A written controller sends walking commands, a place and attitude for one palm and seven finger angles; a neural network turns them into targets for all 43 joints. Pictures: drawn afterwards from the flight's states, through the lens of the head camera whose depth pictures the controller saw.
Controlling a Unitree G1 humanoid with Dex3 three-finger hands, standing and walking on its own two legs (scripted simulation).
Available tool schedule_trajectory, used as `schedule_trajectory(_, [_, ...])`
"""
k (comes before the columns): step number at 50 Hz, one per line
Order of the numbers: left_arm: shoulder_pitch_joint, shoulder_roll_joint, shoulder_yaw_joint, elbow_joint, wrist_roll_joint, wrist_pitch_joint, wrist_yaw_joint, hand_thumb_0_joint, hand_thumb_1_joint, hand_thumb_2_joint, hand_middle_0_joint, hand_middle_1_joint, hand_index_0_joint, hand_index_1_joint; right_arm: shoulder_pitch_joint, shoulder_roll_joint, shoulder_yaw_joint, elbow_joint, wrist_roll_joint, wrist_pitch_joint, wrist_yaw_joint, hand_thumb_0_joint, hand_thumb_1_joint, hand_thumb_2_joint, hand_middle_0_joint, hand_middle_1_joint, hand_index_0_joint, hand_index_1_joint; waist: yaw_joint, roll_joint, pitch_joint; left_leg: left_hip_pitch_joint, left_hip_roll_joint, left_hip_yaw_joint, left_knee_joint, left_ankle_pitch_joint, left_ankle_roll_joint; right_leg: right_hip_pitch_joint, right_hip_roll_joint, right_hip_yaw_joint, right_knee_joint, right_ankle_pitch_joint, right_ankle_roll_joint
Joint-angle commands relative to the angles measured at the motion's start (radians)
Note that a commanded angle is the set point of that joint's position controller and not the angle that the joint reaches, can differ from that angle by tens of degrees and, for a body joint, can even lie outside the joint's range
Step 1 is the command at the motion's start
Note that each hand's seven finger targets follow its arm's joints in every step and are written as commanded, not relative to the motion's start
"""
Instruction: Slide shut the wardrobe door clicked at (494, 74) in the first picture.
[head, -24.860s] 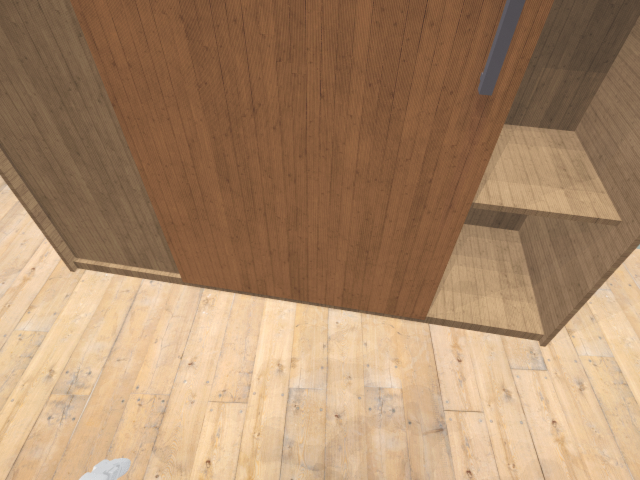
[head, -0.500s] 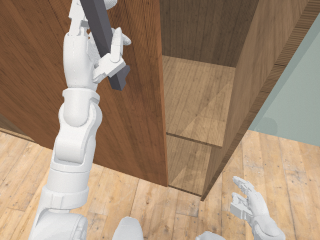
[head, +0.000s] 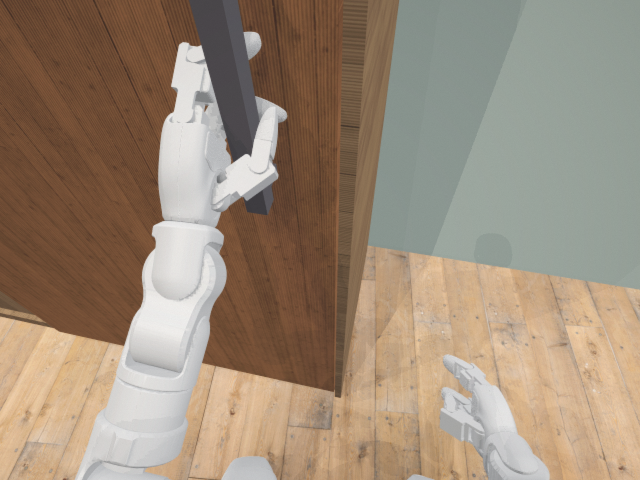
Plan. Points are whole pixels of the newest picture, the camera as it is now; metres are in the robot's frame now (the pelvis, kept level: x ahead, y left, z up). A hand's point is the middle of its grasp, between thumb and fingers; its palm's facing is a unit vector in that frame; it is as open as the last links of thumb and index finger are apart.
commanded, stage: step sideways, sliding the door along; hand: left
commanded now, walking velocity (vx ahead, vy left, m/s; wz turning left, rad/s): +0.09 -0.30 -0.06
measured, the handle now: (246, 95) +0.37 +0.13 +0.28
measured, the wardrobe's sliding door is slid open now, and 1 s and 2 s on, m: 0.00 0.00 0.00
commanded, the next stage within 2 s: stop walking and hold the door there in 0.34 s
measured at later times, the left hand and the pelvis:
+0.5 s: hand (270, 149) +0.34 +0.10 +0.25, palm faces +0.37 -0.93 -0.06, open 7.0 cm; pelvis +0.02 -0.14 +0.02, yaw -2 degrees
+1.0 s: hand (266, 148) +0.35 +0.11 +0.24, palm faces +0.48 -0.85 -0.22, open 7.0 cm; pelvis +0.04 -0.16 +0.01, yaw -9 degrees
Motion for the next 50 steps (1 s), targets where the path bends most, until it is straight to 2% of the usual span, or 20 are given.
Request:
schedule_trajectory(1, [-0.478,-0.039,-0.207,-0.287,0.008,-0.122,-0.087,0.0,0.9,0.9,-0.45,-1.4,-0.45,-1.4,-0.14,-0.07,-0.04,-0.142,0.031,-0.07,-0.03,0.0,-0.9,-0.9,0.2,0.3,0.2,0.3,-0.117,-0.36,-0.369,-0.092,-0.189,0.04,0.336,-0.195,0.124,0.204,-0.1,0.174,-0.348,0.499,-0.073])
schedule_trajectory(4, [-0.498,-0.046,-0.214,-0.364,0.003,-0.108,-0.059,0.0,0.9,0.9,-0.45,-1.4,-0.45,-1.4,-0.124,-0.097,-0.059,-0.104,0.006,-0.088,-0.04,0.0,-0.9,-0.9,0.2,0.3,0.2,0.3,-0.101,-0.477,-0.401,-0.208,-0.25,-0.121,0.532,-0.373,0.125,0.219,-0.257,0.481,-0.293,0.709,-0.247])
schedule_trajectory(8, [-0.502,-0.101,-0.229,-0.351,-0.003,-0.17,-0.066,0.0,0.9,0.9,-0.45,-1.4,-0.45,-1.4,-0.1,-0.098,-0.041,-0.075,-0.005,-0.031,-0.039,0.0,-0.9,-0.9,0.2,0.3,0.2,0.3,-0.179,-0.145,-0.477,0.175,-0.22,-0.017,-0.246,0.196,0.115,0.11,-0.114,0.114,0.042,0.531,-0.157])
schedule_trajectory(9, [-0.499,-0.075,-0.213,-0.36,-0.009,-0.188,-0.071,0.0,0.9,0.9,-0.45,-1.4,-0.45,-1.4,-0.102,-0.132,-0.062,-0.094,-0.014,-0.029,-0.044,0.0,-0.9,-0.9,0.2,0.3,0.2,0.3,-0.175,0.005,-0.471,0.369,-0.141,-0.047,-0.345,0.361,0.121,-0.033,-0.03,0.063,0.166,0.362,-0.121])
schedule_trajectory(10, [-0.474,-0.091,-0.221,-0.348,-0.024,-0.186,-0.079,0.0,0.9,0.9,-0.45,-1.4,-0.45,-1.4,-0.099,-0.161,-0.082,-0.11,-0.017,-0.034,-0.035,0.0,-0.9,-0.9,0.2,0.3,0.2,0.3,-0.145,0.197,-0.456,0.568,0.099,-0.317,-0.315,0.63,0.21,-0.294,0.026,0.018,0.276,-0.076,-0.075])
schedule_trajectory(12, [-0.442,-0.076,-0.197,-0.33,-0.039,-0.16,-0.099,0.0,0.9,0.9,-0.45,-1.4,-0.45,-1.4,-0.091,-0.16,-0.061,-0.154,0.003,-0.038,-0.013,0.0,-0.9,-0.9,0.2,0.3,0.2,0.3,-0.146,0.124,-0.476,0.482,0.227,-0.492,-0.233,0.622,0.349,-0.328,0.035,0.136,0.468,-0.224,-0.059])
schedule_trajectory(16, [-0.45,-0.017,-0.134,-0.338,-0.008,-0.149,-0.096,0.0,0.9,0.9,-0.45,-1.4,-0.45,-1.4,-0.039,-0.166,-0.068,-0.101,0.006,-0.045,-0.002,0.0,-0.9,-0.9,0.2,0.3,0.2,0.3,-0.129,0.132,-0.384,0.442,0.126,-0.181,-0.189,0.637,0.305,-0.33,0.018,0.088,0.412,-0.114,-0.031])
schedule_trajectory(22, [-0.444,0.025,-0.088,-0.317,-0.016,-0.143,-0.102,0.0,0.9,0.9,-0.45,-1.4,-0.45,-1.4,-0.013,-0.172,-0.075,-0.123,0.01,-0.091,0.001,0.0,-0.9,-0.9,0.2,0.3,0.2,0.3,-0.139,0.267,-0.342,0.338,0.075,-0.015,-0.215,0.578,0.221,-0.12,0.047,-0.049,0.12,-0.088,0.001])
schedule_trajectory(23, [-0.209,0.607,0.537,0.059,0.001,-0.131,-0.037,0.0,0.9,0.9,-0.45,-1.4,-0.45,-1.4,0.044,-0.234,-0.088,-0.029,0.002,-0.075,-0.035,0.0,-0.9,-0.9,0.2,0.3,0.2,0.3,-0.105,0.294,-0.364,0.313,0.07,0.023,-0.207,0.569,0.215,-0.112,0.08,-0.074,0.112,-0.101,0.015])
schedule_trajectory(24, [-0.226,0.414,0.376,-0.05,-0.026,-0.133,-0.058,0.0,0.9,0.9,-0.45,-1.4,-0.45,-1.4,0.007,-0.208,-0.076,-0.073,-0.006,-0.073,-0.032,0.0,-0.9,-0.9,0.2,0.3,0.2,0.3,-0.097,0.297,-0.346,0.262,0.048,0.014,-0.12,0.513,0.194,-0.031,0.072,-0.053,-0.021,-0.066,-0.001])
schedule_trajectory(27, [-0.229,0.523,0.466,-0.034,-0.016,-0.136,-0.057,0.0,0.9,0.9,-0.45,-1.4,-0.45,-1.4,0.031,-0.187,-0.057,-0.06,0.015,-0.119,-0.055,0.0,-0.9,-0.9,0.2,0.3,0.2,0.3,-0.099,0.028,-0.372,0.115,-0.143,0.064,0.171,0.147,0.132,0.208,0.044,0.021,-0.322,0.234,-0.009])
schedule_trajectory(29, [-0.118,0.65,0.594,0.011,-0.027,-0.119,-0.034,0.0,0.9,0.9,-0.45,-1.4,-0.45,-1.4,-0.038,-0.161,-0.034,-0.075,0.012,-0.135,-0.085,0.0,-0.9,-0.9,0.2,0.3,0.2,0.3,-0.082,-0.339,-0.348,-0.199,-0.278,-0.029,0.456,-0.317,0.116,0.28,-0.242,0.484,-0.412,0.491,-0.13])
schedule_trajectory(30, [-0.092,0.678,0.635,0.053,-0.027,-0.114,-0.024,0.0,0.9,0.9,-0.45,-1.4,-0.45,-1.4,-0.058,-0.139,-0.007,-0.041,-0.001,-0.145,-0.102,0.0,-0.9,-0.9,0.2,0.3,0.2,0.3,-0.082,-0.236,-0.327,-0.165,-0.254,-0.118,0.493,-0.3,0.12,0.185,-0.285,0.506,-0.433,0.367,-0.15])
schedule_trajectory(31, [-0.076,0.715,0.693,0.062,-0.034,-0.125,-0.017,0.0,0.9,0.9,-0.45,-1.4,-0.45,-1.4,-0.006,-0.179,-0.029,-0.032,0.001,-0.148,-0.114,0.0,-0.9,-0.9,0.2,0.3,0.2,0.3,-0.082,-0.325,-0.325,-0.183,-0.252,-0.153,0.503,-0.241,0.11,0.124,-0.268,0.594,-0.455,0.196,-0.152])
schedule_trajectory(33, [-0.101,0.655,0.672,-0.035,-0.037,-0.147,-0.001,0.0,0.9,0.9,-0.45,-1.4,-0.45,-1.4,-0.042,-0.18,-0.015,-0.013,-0.005,-0.142,-0.121,0.0,-0.9,-0.9,0.2,0.3,0.2,0.3,-0.092,-0.357,-0.314,-0.174,-0.227,-0.166,0.379,-0.203,0.117,0.132,-0.28,0.486,-0.381,0.233,-0.189])
schedule_trajectory(38, [0.152,0.597,0.674,-0.023,-0.021,-0.167,0.021,0.0,0.9,0.9,-0.45,-1.4,-0.45,-1.4,-0.005,-0.169,-0.01,-0.02,-0.006,-0.123,-0.146,0.0,-0.9,-0.9,0.2,0.3,0.2,0.3,-0.107,-0.238,-0.393,0.053,-0.281,-0.054,-0.172,-0.016,0.136,0.157,-0.216,0.253,-0.276,0.441,-0.103])
schedule_trajectory(41, [0.137,0.579,0.634,-0.085,-0.024,-0.172,0.017,0.0,0.9,0.9,-0.45,-1.4,-0.45,-1.4,0.013,-0.202,-0.035,-0.028,0.001,-0.137,-0.152,0.0,-0.9,-0.9,0.2,0.3,0.2,0.3,-0.097,-0.045,-0.37,0.178,-0.153,-0.1,-0.29,0.182,0.166,0.032,-0.068,0.161,-0.153,0.247,-0.047])
schedule_trajectory(43, [0.137,0.562,0.604,-0.074,-0.017,-0.177,0.015,0.0,0.9,0.9,-0.45,-1.4,-0.45,-1.4,0.013,-0.204,-0.021,-0.046,-0.003,-0.144,-0.151,0.0,-0.9,-0.9,0.2,0.3,0.2,0.3,-0.108,0.264,-0.282,0.053,-0.009,-0.268,-0.378,0.166,0.246,-0.054,0.018,0.065,0.049,-0.133,-0.011])
schedule_trajectory(47, [0.216,0.609,0.659,-0.043,-0.012,-0.177,0.026,0.0,0.9,0.9,-0.45,-1.4,-0.45,-1.4,0.044,-0.218,-0.027,-0.029,-0.001,-0.161,-0.14,0.0,-0.9,-0.9,0.2,0.3,0.2,0.3,-0.09,0.069,-0.224,0.015,-0.06,-0.161,-0.288,0.279,0.241,-0.017,0.003,0.033,-0.042,-0.084,-0.007])
schedule_trajectory(50, [0.218,0.578,0.626,-0.019,-0.003,-0.175,0.023,0.0,0.9,0.9,-0.45,-1.4,-0.45,-1.4,0.041,-0.216,-0.015,-0.023,0.0,-0.169,-0.137,0.0,-0.9,-0.9,0.2,0.3,0.2,0.3,-0.086,0.037,-0.235,-0.045,-0.108,-0.118,-0.222,0.037,0.187,0.142,0.0,0.014,-0.302,0.073,-0.005])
